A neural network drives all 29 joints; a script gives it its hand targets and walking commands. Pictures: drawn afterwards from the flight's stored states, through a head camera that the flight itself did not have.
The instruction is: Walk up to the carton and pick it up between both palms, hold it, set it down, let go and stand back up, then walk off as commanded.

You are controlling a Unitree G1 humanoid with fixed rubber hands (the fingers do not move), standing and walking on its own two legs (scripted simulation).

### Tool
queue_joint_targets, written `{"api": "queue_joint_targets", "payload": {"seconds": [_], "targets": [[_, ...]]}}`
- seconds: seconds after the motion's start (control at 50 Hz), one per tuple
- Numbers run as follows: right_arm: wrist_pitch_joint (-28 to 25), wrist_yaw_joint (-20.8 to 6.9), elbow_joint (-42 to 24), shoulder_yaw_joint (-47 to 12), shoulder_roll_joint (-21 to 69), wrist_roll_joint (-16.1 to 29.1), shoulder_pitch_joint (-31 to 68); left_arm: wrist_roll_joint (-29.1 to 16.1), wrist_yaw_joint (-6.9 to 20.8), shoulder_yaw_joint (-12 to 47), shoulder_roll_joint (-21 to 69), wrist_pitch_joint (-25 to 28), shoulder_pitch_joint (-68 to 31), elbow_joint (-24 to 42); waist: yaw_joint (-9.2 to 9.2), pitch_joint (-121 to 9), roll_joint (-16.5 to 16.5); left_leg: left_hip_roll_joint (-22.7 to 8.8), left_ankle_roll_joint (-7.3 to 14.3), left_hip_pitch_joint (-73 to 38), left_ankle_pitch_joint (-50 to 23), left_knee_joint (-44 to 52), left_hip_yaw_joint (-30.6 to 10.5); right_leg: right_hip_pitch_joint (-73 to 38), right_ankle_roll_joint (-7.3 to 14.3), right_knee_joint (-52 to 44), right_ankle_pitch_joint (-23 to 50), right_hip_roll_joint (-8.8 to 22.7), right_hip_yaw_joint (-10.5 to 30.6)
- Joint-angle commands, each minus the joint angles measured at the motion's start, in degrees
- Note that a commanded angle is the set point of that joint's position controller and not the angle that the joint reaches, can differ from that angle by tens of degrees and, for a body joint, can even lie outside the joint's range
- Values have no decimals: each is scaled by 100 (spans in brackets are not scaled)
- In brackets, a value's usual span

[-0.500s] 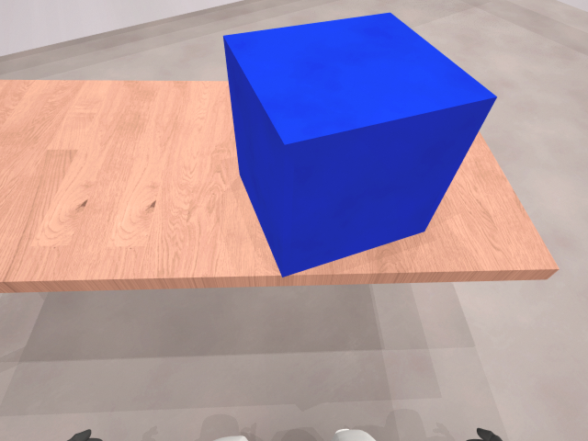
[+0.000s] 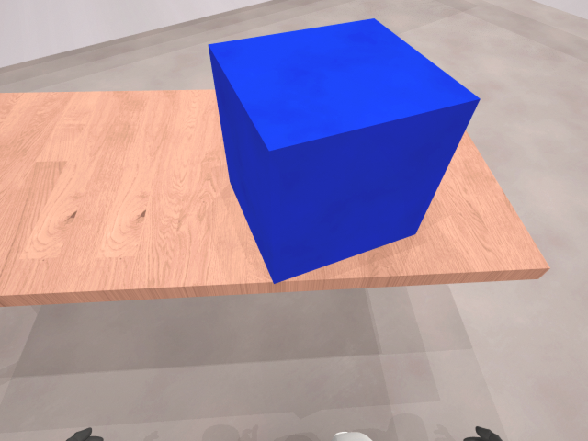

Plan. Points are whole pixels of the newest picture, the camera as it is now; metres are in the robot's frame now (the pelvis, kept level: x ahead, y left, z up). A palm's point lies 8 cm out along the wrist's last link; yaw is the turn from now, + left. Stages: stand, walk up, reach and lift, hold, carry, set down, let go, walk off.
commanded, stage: walk up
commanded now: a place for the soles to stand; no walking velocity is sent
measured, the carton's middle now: (324, 150) +0.52 -0.06 +0.10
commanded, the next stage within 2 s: none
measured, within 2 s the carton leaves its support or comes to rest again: neither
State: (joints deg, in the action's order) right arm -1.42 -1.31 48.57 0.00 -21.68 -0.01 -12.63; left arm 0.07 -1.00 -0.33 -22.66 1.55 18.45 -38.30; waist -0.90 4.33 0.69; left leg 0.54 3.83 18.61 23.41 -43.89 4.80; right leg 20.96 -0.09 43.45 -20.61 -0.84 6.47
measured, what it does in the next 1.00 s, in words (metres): steps on the spot: right foot, then left foot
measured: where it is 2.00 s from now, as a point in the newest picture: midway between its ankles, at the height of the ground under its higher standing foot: outside the picture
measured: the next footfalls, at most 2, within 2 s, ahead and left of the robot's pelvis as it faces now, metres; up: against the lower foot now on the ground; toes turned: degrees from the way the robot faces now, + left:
right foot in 0.70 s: +0.12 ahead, -0.19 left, +0.00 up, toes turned +2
left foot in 0.96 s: +0.06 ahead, +0.07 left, +0.00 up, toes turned +1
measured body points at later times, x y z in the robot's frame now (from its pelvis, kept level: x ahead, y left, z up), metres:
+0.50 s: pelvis +0.00 -0.01 +0.00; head +0.02 -0.02 +0.45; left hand +0.10 +0.29 -0.09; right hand +0.08 -0.32 -0.12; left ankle +0.01 +0.08 -0.71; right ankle +0.03 -0.15 -0.70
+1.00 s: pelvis -0.02 -0.05 -0.01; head -0.01 -0.04 +0.44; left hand +0.09 +0.25 -0.11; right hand +0.02 -0.38 -0.12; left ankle +0.01 +0.07 -0.71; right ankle +0.08 -0.19 -0.71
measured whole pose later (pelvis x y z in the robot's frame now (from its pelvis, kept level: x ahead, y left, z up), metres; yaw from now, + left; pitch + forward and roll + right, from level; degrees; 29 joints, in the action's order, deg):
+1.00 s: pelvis -0.02 -0.05 -0.01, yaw -3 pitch -5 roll +0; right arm -2.4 0.2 53.8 0.0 -24.8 0.0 -15.0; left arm 0.3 1.0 -0.7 -22.3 -2.8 18.3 -38.4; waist 0.1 5.0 -1.3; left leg -2.7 1.7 18.9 25.6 -47.8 3.7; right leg 25.8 0.8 45.8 -17.4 -1.6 6.1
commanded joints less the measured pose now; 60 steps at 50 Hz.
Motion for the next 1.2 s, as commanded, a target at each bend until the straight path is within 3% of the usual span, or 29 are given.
{"api": "queue_joint_targets", "payload": {"seconds": [0.0, 0.04, 0.12, 0.2, 0.22, 0.26, 0.34, 0.36, 0.38, 0.4, 0.42, 0.48, 0.5, 0.56, 0.6, 0.62, 0.64, 0.66, 0.68, 0.7, 0.76, 0.84, 0.92, 0.94, 0.96, 0.98, 1.04, 1.12, 1.18], "targets": [[-315, 110, -380, 596, -1707, -176, 233, 105, -31, -459, -1220, 156, -57, -52, 82, -52, 203, -1955, 778, -184, -6, 2080, -2356, 506, 299, 54, -175, 121, -194], [-327, 115, -449, 526, -1475, -112, 313, 181, -15, -484, -1309, 260, 185, -128, 178, -742, -205, -1362, 450, -309, -1528, 1139, -1373, -362, 403, -621, 1329, 322, 201], [-219, 141, -447, 475, -1058, -102, 211, 160, -25, -493, -1474, 274, -114, 46, -40, -1044, -789, -217, -157, -143, -432, 321, -598, -734, 1272, -923, 2031, 941, 1701], [-315, 156, -272, 548, -1675, -164, -54, 66, -37, -361, -1102, 174, -513, -15, -99, -300, 203, -1433, 543, -785, -950, 1686, -2013, 981, 391, 347, 1009, 42, 86], [-320, 149, -266, 571, -1675, -125, -94, 96, -53, -448, -1163, 149, -298, -38, -33, -317, -206, -1830, 728, -711, -1371, 1668, -2115, 682, 342, 231, 381, 91, -156], [-315, 155, -382, 604, -1724, -110, 89, 86, -42, -421, -1141, 165, -134, -54, 52, -636, 233, -1580, 639, -655, -1683, 1357, -1699, 309, 402, -59, 598, 193, -233], [-208, 127, -433, 502, -1257, -112, 441, 172, -12, -556, -1397, 257, 33, -94, 118, -608, -476, -602, 46, 221, -168, 482, -610, -481, 896, -962, 1051, 610, 1185], [-335, 220, -350, 528, -1445, -43, -134, 335, 122, -674, -1529, 102, -76, 234, 48, -671, -1379, -448, 15, 43, 710, 350, -873, -63, 1332, -718, 772, 640, 1579], [-390, 288, -152, 649, -1679, -143, -363, 244, 136, -552, -1428, 7, -319, 275, -224, -356, -718, -602, 150, -704, 1273, 908, -1390, 1117, 1167, -353, 840, 585, 1485], [-437, 344, -51, 711, -1980, -151, -1033, 198, 151, -549, -1192, -65, -580, 331, -474, -266, 175, -1439, 421, -1524, 1784, 2091, -2666, 2130, 737, 901, 171, -44, 648], [-474, 370, 5, 825, -2237, -146, -1187, 300, 129, -572, -1138, -143, -582, 299, -436, 51, 247, -2459, 672, -1528, 1223, 2705, -3594, 2686, 405, 1595, -1016, -263, 314], [-530, 418, -86, 872, -2147, -113, -764, 398, 157, -607, -1329, -102, -318, 341, -99, -173, -383, -2872, 1305, -1698, -1752, 2025, -2921, 2444, 228, 1676, -1092, 375, -21], [-534, 412, -225, 804, -2105, -155, -629, 332, 169, -630, -1270, -63, -265, 399, -34, -140, 22, -2759, 1392, -1423, -2537, 1762, -2595, 2270, 224, 1560, -1210, 383, 33], [-503, 405, -265, 742, -1953, -147, -584, 305, 251, -702, -1209, -48, -369, 369, -55, -195, 84, -2286, 998, -1024, -3509, 1479, -1764, 1489, 296, 1084, -565, 338, -362], [-439, 342, -432, 648, -1819, -120, -10, 226, 214, -640, -997, 43, 204, 102, 288, -504, 583, -1631, 633, -159, -3242, 822, -717, -23, 366, -261, 315, 193, -737], [-382, 325, -460, 606, -1625, -71, 315, 245, 205, -721, -1101, 62, 535, -110, 459, -573, -221, -1294, 378, 293, -2492, 252, -547, -805, 395, -855, 973, -44, -660], [-316, 306, -452, 504, -1383, -61, 55, 254, 132, -755, -1157, 81, 862, -256, 488, -837, -826, -895, 152, 854, -1571, -733, -32, -1545, 574, -1042, 1390, -98, -261], [-263, 301, -499, 406, -1014, -15, -48, 273, 101, -890, -1575, 109, 1037, -286, 644, -916, -2015, -321, -84, 1900, 180, -1851, 28, -2010, 896, -1542, 1233, 762, 1538], [-176, 345, -424, 285, -836, 8, -335, 243, 91, -839, -1684, 78, 415, 8, 293, -530, -2061, 65, -182, 1975, 1320, -2090, -223, -1275, 1282, -2435, 518, 1514, 3295], [-94, 357, -307, 446, -1412, -17, -274, 196, 89, -831, -1807, 1, 90, 132, 238, -545, -950, -187, -230, 1198, 1351, -1967, -708, -450, 1455, -2779, -1397, 1632, 3427], [-106, 270, -42, 516, -1569, -37, -450, 197, 46, -665, -1502, -26, -611, 118, 14, 298, -799, -385, -269, 966, 976, -1312, -644, 750, 1327, -2575, -2326, 1130, 2612], [-71, 153, 140, 574, -1454, -84, -861, 250, 116, -689, -1681, -129, -604, 128, 55, 91, -1607, -73, -250, -338, 681, -674, -67, 1696, 1139, -2698, -2680, 828, 1874], [-134, 228, 442, 635, -1428, -119, -1432, 175, 146, -629, -1348, -284, -812, 125, -208, -193, -978, -25, -36, -1334, 364, 520, -66, 2115, 734, -1906, -2766, 597, 1272], [-149, 246, 421, 618, -1565, -210, -1226, 184, 134, -600, -1232, -302, -620, 95, -194, 166, -525, -259, 127, -1059, 1245, 1186, -664, 2194, 597, -1202, -2704, 386, 992], [-220, 305, 317, 635, -1909, -266, -1131, 123, 134, -495, -941, -286, -696, 183, -241, 175, 720, -1528, 479, -453, 3055, 2595, -3026, 2256, 282, 402, -1814, -286, 410], [-249, 308, 218, 728, -2318, -263, -745, 179, 101, -583, -1214, -290, -642, 37, -100, 641, 782, -2455, 915, 439, 4102, 3513, -4040, 2066, 140, 1385, -1082, -249, -18], [-408, 294, 66, 680, -2133, -246, 87, 210, 239, -684, -1284, -187, 21, -147, 320, 550, 347, -1908, 774, 614, 2714, 3069, -2697, 1024, 66, 1307, -212, 165, -357], [-421, 205, 140, 752, -2098, -252, -559, 227, 242, -659, -1346, -74, -109, -39, -153, -66, 858, -1681, 807, -871, 951, 2219, -2270, 1404, 87, 668, -934, 191, -513], [-313, 179, 1, 787, -1985, -179, -390, 257, 232, -692, -1128, 57, 66, -130, 67, -482, 599, -1678, 857, -854, -186, 1440, -1650, 420, 238, -665, -807, 89, -808]]}}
